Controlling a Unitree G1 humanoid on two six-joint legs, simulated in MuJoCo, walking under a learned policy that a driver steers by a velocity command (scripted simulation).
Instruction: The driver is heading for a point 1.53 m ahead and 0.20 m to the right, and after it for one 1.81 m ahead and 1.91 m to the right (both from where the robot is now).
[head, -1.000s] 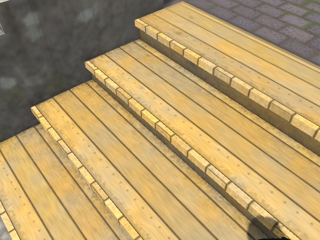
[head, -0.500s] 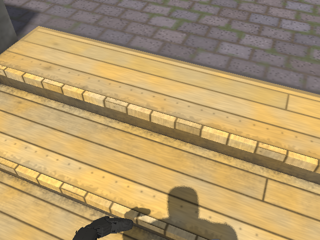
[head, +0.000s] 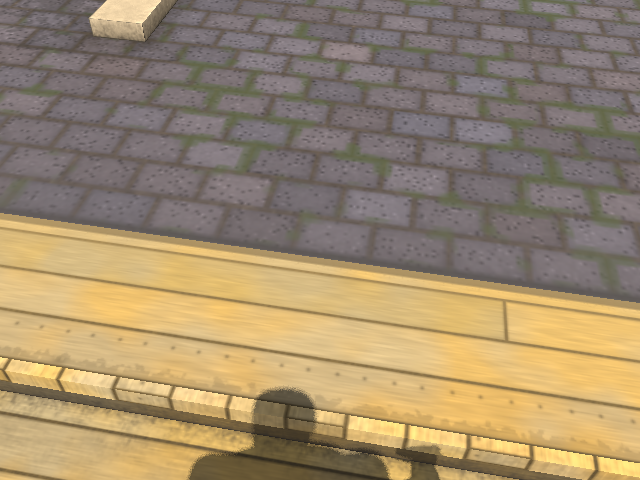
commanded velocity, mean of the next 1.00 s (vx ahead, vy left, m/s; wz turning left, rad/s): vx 0.50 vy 0.00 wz -0.37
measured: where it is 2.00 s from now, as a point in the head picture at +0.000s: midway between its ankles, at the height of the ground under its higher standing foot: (444, 224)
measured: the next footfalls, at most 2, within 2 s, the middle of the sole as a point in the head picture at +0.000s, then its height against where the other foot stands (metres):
right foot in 0.40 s outside the picture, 0.13 m higher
left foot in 0.90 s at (332, 363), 0.13 m higher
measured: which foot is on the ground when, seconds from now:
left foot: down 0.00-0.42, up 0.44-0.88, down 0.90-1.00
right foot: up 0.00-0.38, down 0.40-0.92, up 0.94-1.00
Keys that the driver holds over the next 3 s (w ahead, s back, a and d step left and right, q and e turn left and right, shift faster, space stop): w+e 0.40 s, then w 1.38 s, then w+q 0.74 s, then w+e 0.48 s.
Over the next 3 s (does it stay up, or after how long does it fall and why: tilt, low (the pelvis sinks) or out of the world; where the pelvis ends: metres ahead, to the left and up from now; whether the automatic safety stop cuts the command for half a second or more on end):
stays up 1.55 -0.31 0.29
